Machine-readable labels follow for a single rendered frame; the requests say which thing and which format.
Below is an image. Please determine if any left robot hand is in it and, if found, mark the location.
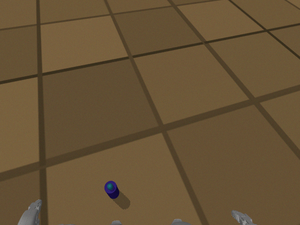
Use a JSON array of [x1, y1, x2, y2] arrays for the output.
[[18, 199, 74, 225]]

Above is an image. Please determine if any bottle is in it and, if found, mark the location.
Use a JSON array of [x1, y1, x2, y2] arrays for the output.
[[105, 181, 119, 199]]

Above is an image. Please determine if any right robot hand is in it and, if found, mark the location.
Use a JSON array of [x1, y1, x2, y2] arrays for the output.
[[231, 210, 257, 225]]

